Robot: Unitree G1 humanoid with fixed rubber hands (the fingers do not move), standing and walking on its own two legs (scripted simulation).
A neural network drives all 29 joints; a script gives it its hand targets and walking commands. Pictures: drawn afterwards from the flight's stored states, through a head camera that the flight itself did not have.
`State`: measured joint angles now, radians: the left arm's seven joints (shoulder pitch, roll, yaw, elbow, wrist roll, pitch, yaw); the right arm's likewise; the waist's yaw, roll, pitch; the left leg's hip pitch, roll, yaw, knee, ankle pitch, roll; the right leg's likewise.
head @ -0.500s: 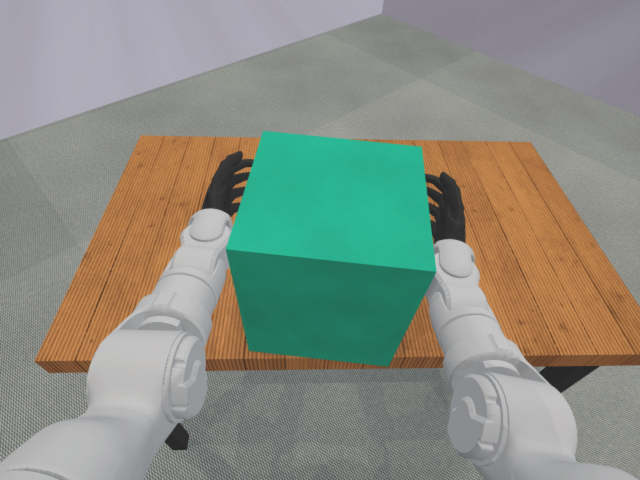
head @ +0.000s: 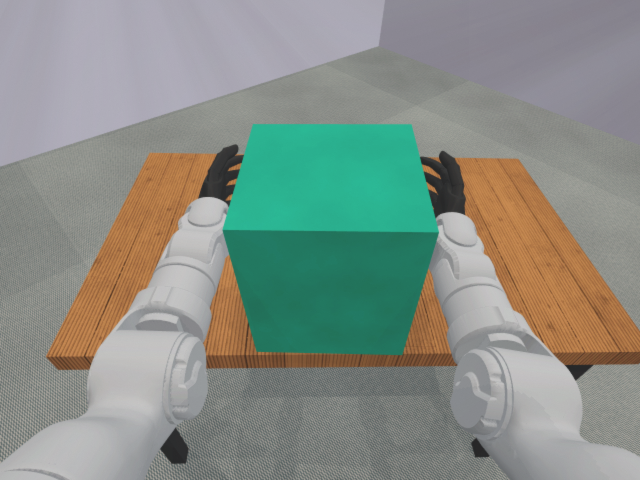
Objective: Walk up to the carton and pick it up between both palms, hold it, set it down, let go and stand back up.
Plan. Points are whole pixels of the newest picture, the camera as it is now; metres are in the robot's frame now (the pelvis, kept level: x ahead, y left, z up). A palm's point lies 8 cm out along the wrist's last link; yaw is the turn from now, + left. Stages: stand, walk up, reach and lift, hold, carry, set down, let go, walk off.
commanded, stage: reach and lift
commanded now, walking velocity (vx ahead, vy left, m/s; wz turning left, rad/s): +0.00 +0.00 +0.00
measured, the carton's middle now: (330, 243) +0.40 +0.01 +0.10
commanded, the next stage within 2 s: none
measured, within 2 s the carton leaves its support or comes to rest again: neither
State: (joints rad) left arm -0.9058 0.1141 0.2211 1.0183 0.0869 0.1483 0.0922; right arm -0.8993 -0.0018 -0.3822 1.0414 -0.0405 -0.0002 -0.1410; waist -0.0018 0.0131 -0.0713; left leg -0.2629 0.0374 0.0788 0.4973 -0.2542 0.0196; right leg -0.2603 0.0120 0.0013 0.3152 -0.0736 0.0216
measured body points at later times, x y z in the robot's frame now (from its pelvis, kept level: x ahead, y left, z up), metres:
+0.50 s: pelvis +0.00 +0.00 +0.00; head -0.04 +0.01 +0.45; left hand +0.42 +0.17 +0.19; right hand +0.42 -0.14 +0.19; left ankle +0.01 +0.09 -0.74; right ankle +0.06 -0.14 -0.74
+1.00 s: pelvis -0.02 +0.00 +0.00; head -0.08 +0.01 +0.45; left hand +0.39 +0.17 +0.22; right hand +0.40 -0.13 +0.22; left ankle +0.01 +0.09 -0.74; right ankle +0.06 -0.14 -0.74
